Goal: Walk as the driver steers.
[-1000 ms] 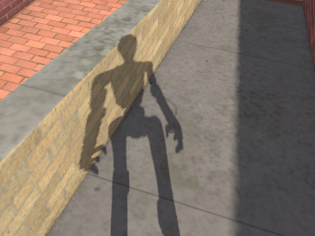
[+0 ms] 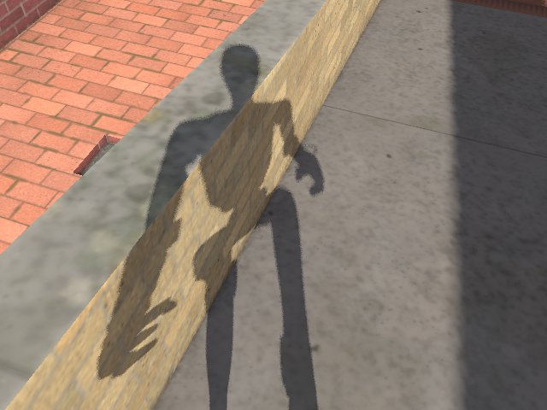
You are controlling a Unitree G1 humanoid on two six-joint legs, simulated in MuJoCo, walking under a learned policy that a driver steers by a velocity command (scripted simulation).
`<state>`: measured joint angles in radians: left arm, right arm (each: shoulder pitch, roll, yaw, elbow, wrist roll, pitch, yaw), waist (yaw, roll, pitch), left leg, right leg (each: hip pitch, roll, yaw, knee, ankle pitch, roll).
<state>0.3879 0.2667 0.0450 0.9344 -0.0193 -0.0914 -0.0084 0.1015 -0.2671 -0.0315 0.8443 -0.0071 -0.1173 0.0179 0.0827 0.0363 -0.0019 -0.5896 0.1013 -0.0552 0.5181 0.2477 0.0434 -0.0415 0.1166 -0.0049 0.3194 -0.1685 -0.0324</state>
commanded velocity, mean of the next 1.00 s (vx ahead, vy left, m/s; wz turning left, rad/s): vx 0.14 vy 0.00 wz -0.36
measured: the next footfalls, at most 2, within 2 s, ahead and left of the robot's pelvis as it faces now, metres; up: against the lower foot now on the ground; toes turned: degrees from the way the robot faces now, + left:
left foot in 0.10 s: +0.22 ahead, +0.12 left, -0.03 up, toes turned +1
right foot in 0.58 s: +0.18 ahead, -0.12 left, -0.04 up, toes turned -10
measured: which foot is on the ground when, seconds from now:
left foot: up 0.00-0.08, down 0.10-0.58, up 0.60-1.00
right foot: down 0.00-0.10, up 0.12-0.56, down 0.58-1.00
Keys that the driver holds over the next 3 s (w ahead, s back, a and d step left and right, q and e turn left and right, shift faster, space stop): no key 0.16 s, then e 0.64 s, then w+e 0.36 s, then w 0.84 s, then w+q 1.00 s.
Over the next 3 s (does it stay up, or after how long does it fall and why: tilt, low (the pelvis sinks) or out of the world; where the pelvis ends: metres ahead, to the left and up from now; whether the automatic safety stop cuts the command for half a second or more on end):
stays up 1.12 -0.54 -0.18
